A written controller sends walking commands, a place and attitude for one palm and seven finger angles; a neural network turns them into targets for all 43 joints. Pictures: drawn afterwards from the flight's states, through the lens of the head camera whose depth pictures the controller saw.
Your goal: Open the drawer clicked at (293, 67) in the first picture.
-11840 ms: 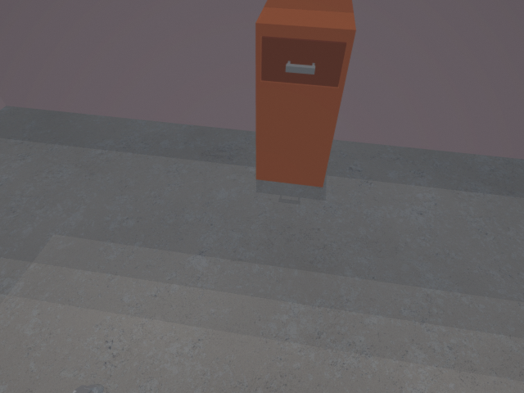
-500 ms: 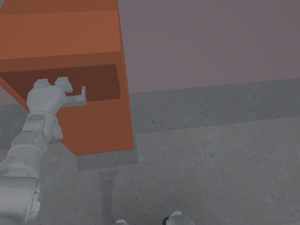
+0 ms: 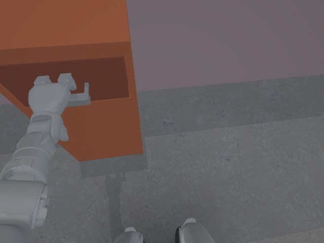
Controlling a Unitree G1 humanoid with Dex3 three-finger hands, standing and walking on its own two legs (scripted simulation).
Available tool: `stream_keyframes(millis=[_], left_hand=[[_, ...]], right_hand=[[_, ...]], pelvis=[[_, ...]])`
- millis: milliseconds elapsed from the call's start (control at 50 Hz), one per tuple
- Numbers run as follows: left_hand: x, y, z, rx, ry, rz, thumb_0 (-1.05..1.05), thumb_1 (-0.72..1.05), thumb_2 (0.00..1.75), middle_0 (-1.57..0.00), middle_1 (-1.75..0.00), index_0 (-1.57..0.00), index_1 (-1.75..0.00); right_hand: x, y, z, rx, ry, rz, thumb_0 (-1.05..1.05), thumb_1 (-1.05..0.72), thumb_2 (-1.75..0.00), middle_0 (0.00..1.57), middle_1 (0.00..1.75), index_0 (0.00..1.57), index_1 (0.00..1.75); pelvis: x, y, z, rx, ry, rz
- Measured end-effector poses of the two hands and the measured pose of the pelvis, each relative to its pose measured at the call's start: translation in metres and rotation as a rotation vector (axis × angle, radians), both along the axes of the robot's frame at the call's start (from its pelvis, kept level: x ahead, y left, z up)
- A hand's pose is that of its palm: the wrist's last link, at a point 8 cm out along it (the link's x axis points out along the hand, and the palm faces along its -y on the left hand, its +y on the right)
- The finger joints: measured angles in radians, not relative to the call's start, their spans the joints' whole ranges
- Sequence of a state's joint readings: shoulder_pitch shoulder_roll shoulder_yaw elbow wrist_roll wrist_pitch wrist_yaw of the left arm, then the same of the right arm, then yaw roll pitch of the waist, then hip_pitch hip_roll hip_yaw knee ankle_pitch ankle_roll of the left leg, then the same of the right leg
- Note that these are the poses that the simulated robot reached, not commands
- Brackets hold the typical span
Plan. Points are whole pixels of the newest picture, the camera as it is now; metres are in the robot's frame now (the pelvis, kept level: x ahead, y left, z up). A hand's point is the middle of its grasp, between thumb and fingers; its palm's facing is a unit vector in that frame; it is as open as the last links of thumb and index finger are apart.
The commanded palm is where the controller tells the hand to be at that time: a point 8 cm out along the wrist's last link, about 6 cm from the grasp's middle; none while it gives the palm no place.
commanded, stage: lower the fingers behind the handle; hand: left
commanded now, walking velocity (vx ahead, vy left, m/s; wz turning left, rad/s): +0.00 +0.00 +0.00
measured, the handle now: (68, 94) +0.52 +0.25 -0.02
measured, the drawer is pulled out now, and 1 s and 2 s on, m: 0.00 0.00 0.00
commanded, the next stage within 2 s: lift the fingers back up to retry in 0.76 s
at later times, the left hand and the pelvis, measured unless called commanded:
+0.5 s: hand (61, 108) +0.46 +0.26 -0.02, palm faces -0.01 +0.01 -1.00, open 13.9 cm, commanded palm +0.45 +0.26 +0.01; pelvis -0.02 -0.01 -0.02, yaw +0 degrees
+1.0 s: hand (60, 109) +0.46 +0.26 -0.01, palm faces -0.04 -0.01 -1.00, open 13.9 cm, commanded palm +0.45 +0.26 +0.03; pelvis -0.03 -0.01 -0.02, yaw +0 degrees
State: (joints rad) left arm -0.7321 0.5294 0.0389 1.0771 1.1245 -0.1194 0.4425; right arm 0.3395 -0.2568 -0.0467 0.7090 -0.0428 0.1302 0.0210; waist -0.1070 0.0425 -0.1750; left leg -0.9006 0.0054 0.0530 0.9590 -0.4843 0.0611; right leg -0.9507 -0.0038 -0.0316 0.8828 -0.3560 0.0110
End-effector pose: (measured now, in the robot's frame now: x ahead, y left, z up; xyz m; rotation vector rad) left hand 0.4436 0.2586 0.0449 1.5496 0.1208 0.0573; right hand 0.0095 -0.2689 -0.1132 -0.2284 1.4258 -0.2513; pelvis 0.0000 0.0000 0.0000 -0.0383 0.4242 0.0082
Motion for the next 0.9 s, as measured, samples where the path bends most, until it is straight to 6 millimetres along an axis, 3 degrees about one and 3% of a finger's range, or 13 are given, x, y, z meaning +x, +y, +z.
stream_keyframes(millis=[460, 900], left_hand=[[-0.001, -0.001, -0.007, 0.027, -0.032, -0.01, 0.0, -0.49, 0.3, -0.28, -1.37, -0.32, -1.2], [0.002, -0.001, -0.003, 0.024, 0.004, -0.005, 0.0, -0.49, 0.3, -0.28, -1.36, -0.32, -1.2]], right_hand=[[0.003, -0.011, -0.016, -0.031, -0.065, 0.043, 0.01, -0.9, -0.9, 0.21, 0.3, 0.2, 0.3], [-0.035, -0.01, -0.023, -0.032, -0.033, 0.015, 0.01, -0.9, -0.9, 0.21, 0.3, 0.2, 0.3]], pelvis=[[-0.021, -0.006, -0.021, 0.005, 0.039, 0.002], [-0.036, -0.009, -0.028, 0.008, 0.048, -0.001]])
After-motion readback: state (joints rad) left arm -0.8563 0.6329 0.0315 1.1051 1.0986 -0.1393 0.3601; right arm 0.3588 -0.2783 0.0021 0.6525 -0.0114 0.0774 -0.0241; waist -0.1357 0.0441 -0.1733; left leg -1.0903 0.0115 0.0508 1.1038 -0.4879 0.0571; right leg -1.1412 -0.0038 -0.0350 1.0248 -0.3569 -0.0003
